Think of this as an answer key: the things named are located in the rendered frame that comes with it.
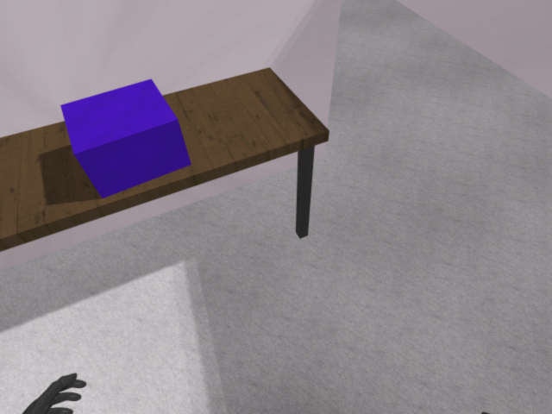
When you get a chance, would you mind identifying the table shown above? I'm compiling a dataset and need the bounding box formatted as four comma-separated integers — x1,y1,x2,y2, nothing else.
0,67,329,252

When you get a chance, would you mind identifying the robot left hand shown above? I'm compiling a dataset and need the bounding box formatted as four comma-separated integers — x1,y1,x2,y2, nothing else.
23,373,86,414

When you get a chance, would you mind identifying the carton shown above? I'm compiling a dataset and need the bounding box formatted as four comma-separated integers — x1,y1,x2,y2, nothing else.
61,79,191,198

